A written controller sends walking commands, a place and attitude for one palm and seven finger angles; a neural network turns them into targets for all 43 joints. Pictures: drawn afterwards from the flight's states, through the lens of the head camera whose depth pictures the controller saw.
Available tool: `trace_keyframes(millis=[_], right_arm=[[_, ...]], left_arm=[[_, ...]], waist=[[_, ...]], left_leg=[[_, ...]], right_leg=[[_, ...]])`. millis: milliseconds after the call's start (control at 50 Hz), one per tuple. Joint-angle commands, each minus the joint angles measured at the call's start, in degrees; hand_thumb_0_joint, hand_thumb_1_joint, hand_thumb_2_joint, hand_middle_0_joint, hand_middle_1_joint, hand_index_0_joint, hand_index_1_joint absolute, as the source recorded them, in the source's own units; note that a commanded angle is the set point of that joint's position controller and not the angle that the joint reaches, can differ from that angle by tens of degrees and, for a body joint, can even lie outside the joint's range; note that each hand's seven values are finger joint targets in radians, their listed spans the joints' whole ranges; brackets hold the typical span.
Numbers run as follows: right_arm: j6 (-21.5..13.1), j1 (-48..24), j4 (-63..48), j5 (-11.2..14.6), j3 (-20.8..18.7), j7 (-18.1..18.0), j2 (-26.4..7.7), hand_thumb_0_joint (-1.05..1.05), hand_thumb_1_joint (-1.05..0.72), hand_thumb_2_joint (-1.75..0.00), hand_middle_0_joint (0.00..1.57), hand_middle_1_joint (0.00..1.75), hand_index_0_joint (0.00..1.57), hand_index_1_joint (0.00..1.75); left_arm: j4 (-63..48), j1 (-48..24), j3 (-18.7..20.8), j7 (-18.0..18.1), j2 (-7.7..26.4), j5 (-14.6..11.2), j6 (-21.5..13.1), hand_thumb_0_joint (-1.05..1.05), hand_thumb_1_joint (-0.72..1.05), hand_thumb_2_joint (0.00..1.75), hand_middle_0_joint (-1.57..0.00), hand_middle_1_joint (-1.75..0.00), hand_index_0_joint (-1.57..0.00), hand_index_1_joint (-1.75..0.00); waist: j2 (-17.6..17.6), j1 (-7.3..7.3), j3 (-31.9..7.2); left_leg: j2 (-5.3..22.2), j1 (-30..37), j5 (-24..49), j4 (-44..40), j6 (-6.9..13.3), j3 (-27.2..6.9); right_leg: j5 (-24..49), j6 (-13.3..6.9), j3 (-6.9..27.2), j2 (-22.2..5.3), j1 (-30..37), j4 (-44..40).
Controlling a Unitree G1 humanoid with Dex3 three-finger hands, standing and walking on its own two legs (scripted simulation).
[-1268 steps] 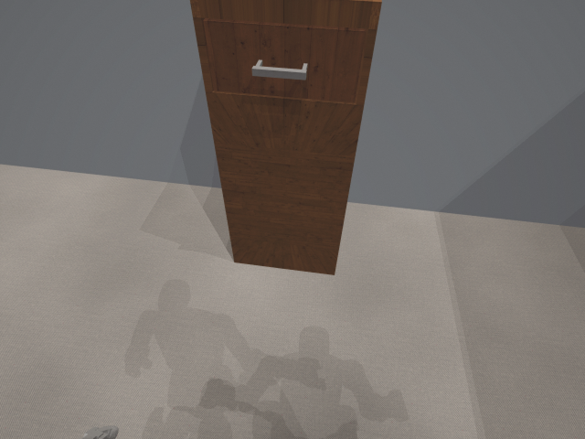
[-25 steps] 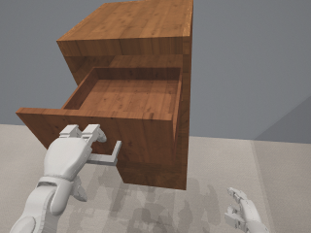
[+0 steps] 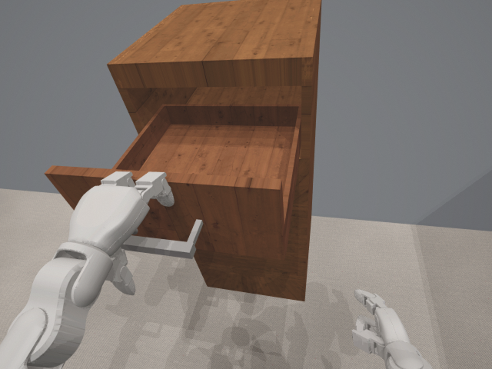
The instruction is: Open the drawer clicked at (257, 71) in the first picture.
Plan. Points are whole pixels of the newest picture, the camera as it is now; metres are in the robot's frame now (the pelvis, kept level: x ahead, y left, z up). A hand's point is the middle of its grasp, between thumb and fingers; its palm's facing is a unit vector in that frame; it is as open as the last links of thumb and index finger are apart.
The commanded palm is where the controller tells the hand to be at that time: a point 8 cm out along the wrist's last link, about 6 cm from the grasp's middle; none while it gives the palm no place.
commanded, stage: lift the hand off the handle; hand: left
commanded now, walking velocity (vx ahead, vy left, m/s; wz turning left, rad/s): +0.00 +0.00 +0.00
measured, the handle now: (159, 234) +0.27 +0.20 +0.10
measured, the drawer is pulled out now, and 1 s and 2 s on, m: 0.28 0.28 0.28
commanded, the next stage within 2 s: draw the hand back to the body in 0.52 s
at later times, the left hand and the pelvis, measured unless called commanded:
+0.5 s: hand (123, 178) +0.26 +0.20 +0.24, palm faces +0.23 -0.03 -0.97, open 13.8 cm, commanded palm +0.21 +0.21 +0.30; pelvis -0.02 -0.01 -0.01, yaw -1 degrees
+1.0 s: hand (104, 198) +0.24 +0.21 +0.23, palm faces +0.22 -0.02 -0.97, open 13.9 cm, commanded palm +0.18 +0.23 +0.30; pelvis -0.01 -0.01 -0.01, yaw +0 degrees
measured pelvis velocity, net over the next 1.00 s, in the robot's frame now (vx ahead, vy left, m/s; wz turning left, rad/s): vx -0.01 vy -0.01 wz -0.01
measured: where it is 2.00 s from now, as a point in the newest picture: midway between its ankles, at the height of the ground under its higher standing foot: outside the picture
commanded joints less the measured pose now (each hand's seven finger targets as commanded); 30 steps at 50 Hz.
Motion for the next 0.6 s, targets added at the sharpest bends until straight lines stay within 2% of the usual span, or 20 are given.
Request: trace_keyframes(millis=[0,20,40,100,120,140,160,220,240,260,320,340,400,420,440,460,500,520,560,580], right_arm=[[-3.64,-11.37,-9.9,0.25,-1.72,-0.13,-4.13,0.0,-0.9,-0.9,0.2,0.3,0.2,0.3],[-4.18,-12.35,-10.54,0.92,-1.61,-0.17,-4.51,0.0,-0.9,-0.9,0.2,0.3,0.2,0.3],[-4.56,-12.32,-10.73,0.22,-1.07,0.19,-3.35,0.0,-0.9,-0.9,0.2,0.3,0.2,0.3],[-4.06,-11.71,-9.86,0.62,-1.57,0.16,-4.18,0.0,-0.9,-0.9,0.2,0.3,0.2,0.3],[-4.43,-12.52,-9.87,1.55,-1.61,0.2,-4.64,0.0,-0.9,-0.9,0.2,0.3,0.2,0.3],[-4.3,-12.36,-9.72,0.89,-1.1,0.48,-4.15,0.0,-0.9,-0.9,0.2,0.3,0.2,0.3],[-3.66,-11.87,-9.15,1.18,-1.49,0.42,-4.4,0.0,-0.9,-0.9,0.2,0.3,0.2,0.3],[-3.08,-14.05,-10.12,2.33,-1.41,0.66,-5.54,0.0,-0.9,-0.9,0.2,0.3,0.2,0.3],[-2.69,-13.72,-10.59,1.78,-0.88,0.98,-4.95,0.0,-0.9,-0.9,0.2,0.3,0.2,0.3],[-1.76,-12.69,-10.18,1.96,-1.17,0.88,-5.12,0.0,-0.9,-0.9,0.2,0.3,0.2,0.3],[-1.36,-13.93,-11.65,2.71,-1.16,0.96,-6.32,0.0,-0.9,-0.9,0.2,0.3,0.2,0.3],[-1.36,-14.6,-12.82,2.12,-0.63,1.37,-5.57,0.0,-0.9,-0.9,0.2,0.3,0.2,0.3],[-0.79,-14.7,-13.21,2.17,-1.13,1.26,-6.06,0.0,-0.9,-0.9,0.2,0.3,0.2,0.3],[-1.37,-14.62,-13.14,2.46,-1.25,0.97,-6.4,0.0,-0.9,-0.9,0.2,0.3,0.2,0.3],[-1.61,-14.68,-13.42,2.01,-0.64,1.24,-5.66,0.0,-0.9,-0.9,0.2,0.3,0.2,0.3],[-1.17,-13.03,-12.05,1.98,-1.0,1.0,-5.87,0.0,-0.9,-0.9,0.2,0.3,0.2,0.3],[-1.31,-13.1,-12.59,2.12,-1.04,0.8,-6.51,0.0,-0.9,-0.9,0.2,0.3,0.2,0.3],[-1.84,-12.83,-12.35,2.5,-1.42,0.47,-7.03,0.0,-0.9,-0.9,0.2,0.3,0.2,0.3],[-2.39,-11.95,-12.39,2.05,-1.23,0.51,-6.04,0.0,-0.9,-0.9,0.2,0.3,0.2,0.3],[-2.7,-11.62,-12.28,2.03,-1.41,0.36,-6.52,0.0,-0.9,-0.9,0.2,0.3,0.2,0.3]], left_arm=[[-16.29,-23.17,14.91,4.23,14.16,-0.16,-1.28,0.0,-0.5,0.3,-0.3,-1.2,-0.3,-1.2],[-18.23,-24.23,18.28,4.2,17.24,-1.63,-1.57,0.0,-0.5,0.3,-0.3,-1.2,-0.3,-1.2],[-18.39,-24.83,14.56,3.76,13.53,-1.03,-1.96,0.0,-0.5,0.3,-0.3,-1.2,-0.3,-1.2],[-15.16,-23.47,15.75,3.15,14.29,-2.57,-1.34,0.0,-0.5,0.3,-0.3,-1.2,-0.3,-1.2],[-14.35,-24.62,19.01,2.83,17.01,-4.05,-0.84,0.0,-0.5,0.3,-0.3,-1.2,-0.3,-1.2],[-11.97,-25.68,15.64,2.1,14.03,-2.98,-0.11,0.0,-0.5,0.3,-0.3,-1.2,-0.3,-1.2],[-10.03,-24.72,15.44,1.6,13.92,-3.38,0.7,0.0,-0.5,0.3,-0.3,-1.2,-0.3,-1.2],[-7.7,-27.04,16.47,-0.45,15.58,-4.02,4.23,0.0,-0.5,0.3,-0.3,-1.2,-0.3,-1.2],[-6.48,-26.65,14.36,-1.57,13.44,-3.47,4.95,0.0,-0.5,0.3,-0.3,-1.2,-0.3,-1.2],[-4.04,-24.72,15.32,-2.22,14.13,-3.93,5.49,0.0,-0.5,0.3,-0.3,-1.2,-0.3,-1.2],[-5.73,-25.4,19.62,-3.7,19.12,-4.73,5.94,0.0,-0.5,0.3,-0.3,-1.2,-0.3,-1.2],[-7.47,-26.07,16.97,-4.65,16.37,-3.99,6.14,0.0,-0.5,0.3,-0.3,-1.2,-0.3,-1.2],[-11.34,-27.01,18.91,-5.86,19.54,-4.3,6.35,0.0,-0.5,0.3,-0.3,-1.2,-0.3,-1.2],[-11.65,-27.03,21.12,-5.84,21.83,-5.35,6.05,0.0,-0.5,0.3,-0.3,-1.2,-0.3,-1.2],[-9.79,-25.88,18.68,-6.47,18.99,-4.71,6.56,0.0,-0.5,0.3,-0.3,-1.2,-0.3,-1.2],[-6.32,-24.0,19.59,-6.81,19.59,-4.78,6.74,0.0,-0.5,0.3,-0.3,-1.2,-0.3,-1.2],[-6.82,-25.37,20.31,-7.2,20.98,-4.85,6.63,0.0,-0.5,0.3,-0.3,-1.2,-0.3,-1.2],[-7.51,-27.24,22.57,-6.9,23.5,-5.88,6.06,0.0,-0.5,0.3,-0.3,-1.2,-0.3,-1.2],[-5.86,-26.95,20.38,-6.99,20.53,-5.65,5.27,0.0,-0.5,0.3,-0.3,-1.2,-0.3,-1.2],[-6.55,-27.55,21.56,-6.78,21.98,-5.94,4.54,0.0,-0.5,0.3,-0.3,-1.2,-0.3,-1.2]], waist=[[-4.51,-1.53,-14.25],[-2.35,-1.59,-15.1],[-3.69,-1.18,-16.13],[-4.97,-1.73,-11.73],[-3.02,-2.16,-10.7],[-4.45,-1.68,-11.13],[-4.3,-2.35,-9.0],[-4.16,-1.89,-8.73],[-6.27,-1.28,-9.84],[-8.27,-2.0,-7.64],[-7.53,-1.38,-10.44],[-7.61,-0.54,-13.72],[-6.09,-1.03,-14.69],[-4.76,-1.28,-14.17],[-5.33,-0.92,-14.24],[-7.14,-1.81,-11.26],[-8.03,-1.7,-9.6],[-5.93,-1.96,-9.87],[-7.86,-2.17,-10.94],[-7.93,-2.02,-11.3]], left_leg=[[-0.2,-1.96,12.04,-3.65,-0.32,-1.15],[0.29,-2.04,11.25,-3.24,-0.41,-1.62],[-0.41,-1.84,12.15,-3.23,-0.43,-1.2],[-0.18,-2.87,11.32,-3.44,-0.57,-0.9],[0.51,-3.53,9.65,-3.19,-0.78,-1.28],[-0.19,-4.36,10.23,-3.34,-0.81,-0.8],[0.23,-4.75,9.26,-4.07,-0.84,-0.77],[0.88,-6.82,6.39,-3.91,-0.96,-0.91],[0.24,-7.63,6.62,-3.77,-0.84,-0.32],[0.66,-8.18,5.12,-4.16,-0.57,0.08],[1.06,-9.71,3.63,-2.46,-0.56,0.15],[0.29,-9.95,5.41,-1.91,-0.42,0.2],[0.25,-9.45,5.83,-1.35,-0.09,0.57],[0.61,-9.42,5.43,-0.61,-0.19,0.32],[0.16,-10.36,5.72,-0.43,-0.24,0.2],[0.64,-10.94,4.58,-0.93,-0.26,0.34],[0.57,-11.58,3.92,-0.33,-0.09,0.39],[0.92,-10.97,3.47,0.29,-0.3,0.35],[0.44,-11.01,3.58,0.61,-0.09,0.36],[0.45,-10.8,3.42,0.79,-0.13,0.17]], right_leg=[[5.15,0.31,3.67,0.55,8.9,-3.2],[5.52,0.16,4.28,0.91,9.9,-2.64],[4.92,0.21,3.86,0.28,9.86,-2.6],[4.57,0.55,3.64,0.14,7.4,-3.72],[3.43,0.22,4.31,0.41,6.78,-3.58],[2.74,0.34,3.85,0.03,7.08,-3.43],[1.96,0.39,3.57,0.16,5.79,-3.85],[-0.04,0.22,4.67,-0.1,5.62,-3.11],[-0.95,0.46,4.3,-0.34,6.93,-2.64],[-2.31,0.89,4.05,-0.27,5.75,-3.19],[-2.79,0.89,5.66,-0.75,7.12,-1.91],[-1.45,0.86,5.78,-1.15,9.53,-0.68],[-0.29,1.16,5.98,-1.25,8.92,-0.14],[-0.01,0.92,6.4,-1.21,8.26,0.03],[-0.74,0.94,6.28,-1.28,8.44,0.37],[-2.21,1.1,5.87,-1.18,6.56,-0.4],[-3.36,1.34,6.05,-1.31,4.85,-0.68],[-3.6,1.06,6.71,-1.39,4.47,-0.96],[-4.57,1.43,6.49,-1.59,4.94,-0.82],[-4.81,1.47,6.6,-1.72,4.83,-1.08]])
